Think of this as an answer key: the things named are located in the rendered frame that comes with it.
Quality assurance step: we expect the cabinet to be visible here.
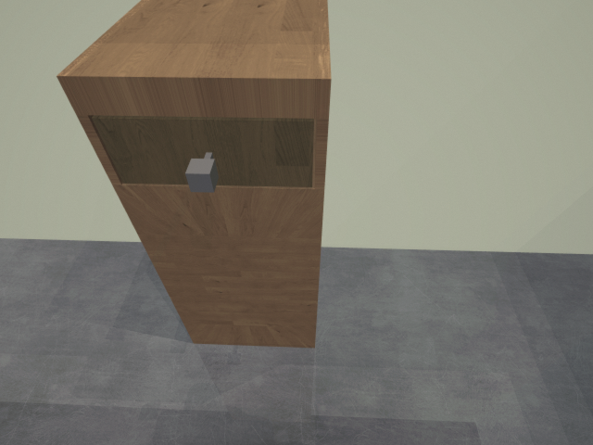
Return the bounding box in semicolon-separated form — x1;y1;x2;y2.
57;0;331;348

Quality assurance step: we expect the handle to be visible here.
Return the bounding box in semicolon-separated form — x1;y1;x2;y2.
185;152;219;193

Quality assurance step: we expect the drawer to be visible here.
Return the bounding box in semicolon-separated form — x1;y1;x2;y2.
92;115;314;187

